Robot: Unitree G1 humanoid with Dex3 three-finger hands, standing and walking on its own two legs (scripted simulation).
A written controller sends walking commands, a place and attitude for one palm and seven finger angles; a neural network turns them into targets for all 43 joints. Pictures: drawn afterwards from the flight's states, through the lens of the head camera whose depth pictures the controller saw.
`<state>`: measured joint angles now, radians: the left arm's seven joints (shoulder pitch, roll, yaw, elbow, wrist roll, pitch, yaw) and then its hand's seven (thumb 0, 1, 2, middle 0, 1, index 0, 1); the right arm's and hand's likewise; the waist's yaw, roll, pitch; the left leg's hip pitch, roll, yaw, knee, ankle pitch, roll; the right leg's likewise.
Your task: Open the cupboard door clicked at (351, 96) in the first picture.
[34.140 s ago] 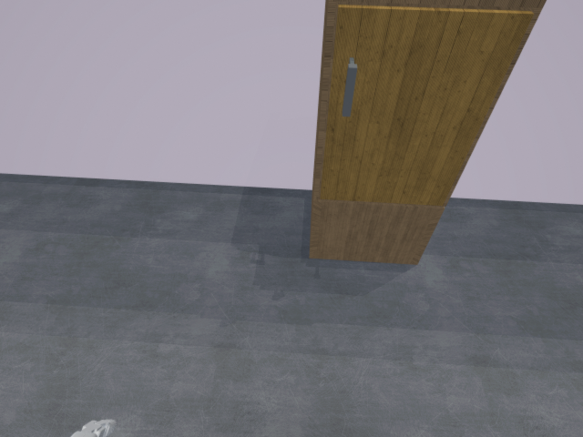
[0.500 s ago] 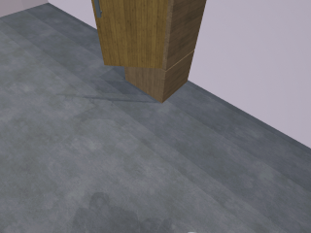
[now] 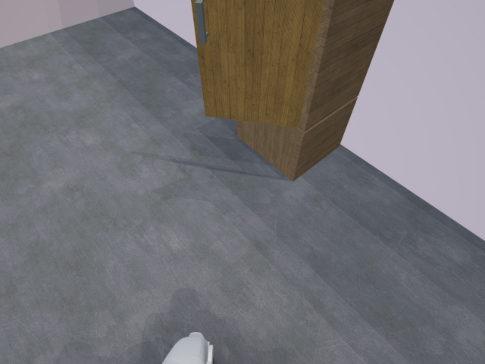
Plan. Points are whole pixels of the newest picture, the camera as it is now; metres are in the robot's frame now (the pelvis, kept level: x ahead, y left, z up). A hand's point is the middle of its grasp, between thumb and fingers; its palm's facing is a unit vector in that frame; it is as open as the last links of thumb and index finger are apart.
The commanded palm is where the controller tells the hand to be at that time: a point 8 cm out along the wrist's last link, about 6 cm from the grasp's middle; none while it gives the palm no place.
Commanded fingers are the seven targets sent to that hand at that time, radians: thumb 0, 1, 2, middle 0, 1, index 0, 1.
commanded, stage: take the last steps up to it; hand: left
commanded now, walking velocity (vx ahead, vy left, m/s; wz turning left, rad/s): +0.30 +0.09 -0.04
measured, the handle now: (202, 20) +1.06 +0.24 +0.03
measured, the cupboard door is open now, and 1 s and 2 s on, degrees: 39 39 39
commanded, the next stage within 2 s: come to a stop and stand still in 0.96 s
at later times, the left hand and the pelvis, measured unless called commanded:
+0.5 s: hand (159, 261) +0.32 +0.22 -0.15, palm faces -0.05 -0.97 -0.22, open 7.4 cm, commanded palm none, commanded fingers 0.00 0.90 0.90 -0.20 -0.30 -0.20 -0.30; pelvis +0.19 +0.04 -0.01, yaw -4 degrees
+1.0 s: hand (141, 262) +0.33 +0.28 -0.20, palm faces +0.01 -0.99 -0.15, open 7.3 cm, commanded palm none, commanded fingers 0.00 0.90 0.90 -0.20 -0.30 -0.20 -0.30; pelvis +0.37 +0.10 -0.02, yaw -4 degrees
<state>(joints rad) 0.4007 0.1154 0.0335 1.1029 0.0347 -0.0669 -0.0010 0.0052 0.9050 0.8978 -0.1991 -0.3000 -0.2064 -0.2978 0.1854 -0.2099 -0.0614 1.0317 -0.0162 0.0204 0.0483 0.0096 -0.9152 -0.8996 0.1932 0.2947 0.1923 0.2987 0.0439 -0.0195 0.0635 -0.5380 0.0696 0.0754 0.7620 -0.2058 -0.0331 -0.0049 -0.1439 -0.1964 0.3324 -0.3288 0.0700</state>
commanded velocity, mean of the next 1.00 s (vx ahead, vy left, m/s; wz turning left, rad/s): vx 0.27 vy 0.04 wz -0.03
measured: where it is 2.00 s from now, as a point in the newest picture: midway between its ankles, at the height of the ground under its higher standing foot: (233, 302)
